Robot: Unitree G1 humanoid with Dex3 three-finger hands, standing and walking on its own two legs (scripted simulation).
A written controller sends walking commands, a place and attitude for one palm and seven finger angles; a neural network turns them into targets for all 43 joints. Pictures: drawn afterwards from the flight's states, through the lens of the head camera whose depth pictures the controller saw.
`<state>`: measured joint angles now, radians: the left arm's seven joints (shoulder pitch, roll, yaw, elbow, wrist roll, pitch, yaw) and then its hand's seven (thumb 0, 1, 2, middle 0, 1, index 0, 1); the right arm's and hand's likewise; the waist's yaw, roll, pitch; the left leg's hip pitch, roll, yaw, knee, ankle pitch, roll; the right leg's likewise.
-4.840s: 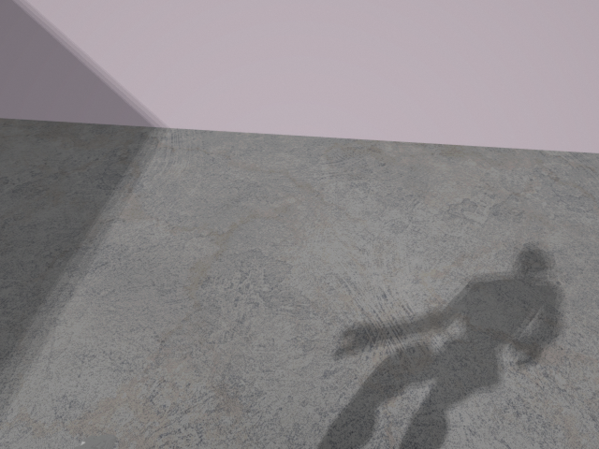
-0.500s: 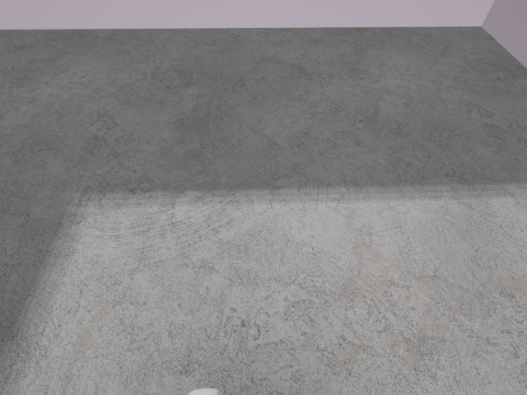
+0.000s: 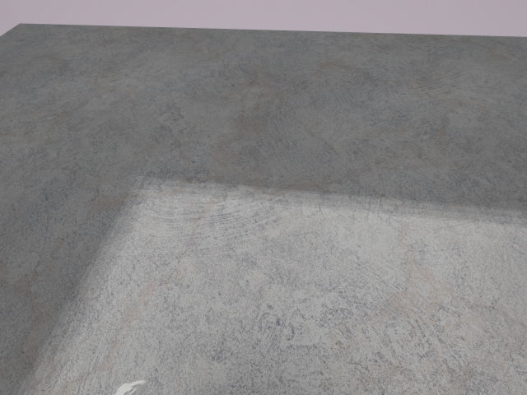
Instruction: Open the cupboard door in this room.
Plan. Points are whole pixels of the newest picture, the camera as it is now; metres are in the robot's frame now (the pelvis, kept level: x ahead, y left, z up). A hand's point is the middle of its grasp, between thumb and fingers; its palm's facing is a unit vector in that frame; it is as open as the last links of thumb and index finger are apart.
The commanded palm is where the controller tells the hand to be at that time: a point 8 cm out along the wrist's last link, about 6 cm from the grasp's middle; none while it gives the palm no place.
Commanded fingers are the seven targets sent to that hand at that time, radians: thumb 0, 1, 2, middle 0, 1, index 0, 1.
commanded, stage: turn or walk to find it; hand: left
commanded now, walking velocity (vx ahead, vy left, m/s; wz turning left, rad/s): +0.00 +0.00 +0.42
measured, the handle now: out of the picture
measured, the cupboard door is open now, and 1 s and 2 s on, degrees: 0 0 0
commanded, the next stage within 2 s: none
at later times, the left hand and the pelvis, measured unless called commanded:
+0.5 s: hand out of the picture -0.02 +0.27 -0.17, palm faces +0.24 -0.94 -0.24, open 7.4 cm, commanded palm none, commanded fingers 0.00 0.90 0.90 -0.20 -0.30 -0.20 -0.30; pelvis -0.02 +0.05 +0.01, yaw +12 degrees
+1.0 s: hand out of the picture -0.02 +0.21 -0.14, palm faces +0.41 -0.87 -0.27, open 7.4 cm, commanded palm none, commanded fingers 0.00 0.90 0.90 -0.20 -0.30 -0.20 -0.30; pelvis -0.02 +0.00 +0.01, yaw +25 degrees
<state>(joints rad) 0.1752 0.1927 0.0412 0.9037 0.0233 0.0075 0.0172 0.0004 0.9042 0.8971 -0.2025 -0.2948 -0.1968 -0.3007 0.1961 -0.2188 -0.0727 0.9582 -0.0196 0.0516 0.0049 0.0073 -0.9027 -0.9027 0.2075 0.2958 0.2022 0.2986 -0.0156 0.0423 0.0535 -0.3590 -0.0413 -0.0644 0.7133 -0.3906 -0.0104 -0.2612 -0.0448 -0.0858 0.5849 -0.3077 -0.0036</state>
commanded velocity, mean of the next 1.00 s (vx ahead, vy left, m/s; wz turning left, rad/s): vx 0.00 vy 0.00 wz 0.42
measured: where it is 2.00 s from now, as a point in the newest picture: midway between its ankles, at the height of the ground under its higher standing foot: outside the picture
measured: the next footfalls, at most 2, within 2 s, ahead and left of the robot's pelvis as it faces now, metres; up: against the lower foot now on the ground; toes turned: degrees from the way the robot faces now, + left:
left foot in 0.34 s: +0.01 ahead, +0.15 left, +0.00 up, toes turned +14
right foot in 0.82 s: +0.04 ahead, -0.08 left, +0.00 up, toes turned +16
